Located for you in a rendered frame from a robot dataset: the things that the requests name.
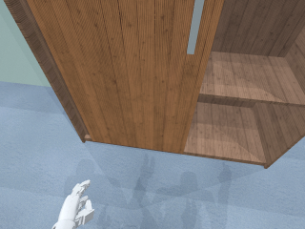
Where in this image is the robot left forearm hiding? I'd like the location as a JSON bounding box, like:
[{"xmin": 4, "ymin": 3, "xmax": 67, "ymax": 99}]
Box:
[{"xmin": 51, "ymin": 219, "xmax": 76, "ymax": 229}]

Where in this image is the left robot hand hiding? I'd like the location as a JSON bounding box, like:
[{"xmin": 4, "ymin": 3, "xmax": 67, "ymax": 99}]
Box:
[{"xmin": 58, "ymin": 179, "xmax": 94, "ymax": 228}]

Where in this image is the handle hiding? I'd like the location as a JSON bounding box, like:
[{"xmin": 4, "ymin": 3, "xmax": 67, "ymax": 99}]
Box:
[{"xmin": 187, "ymin": 0, "xmax": 205, "ymax": 54}]

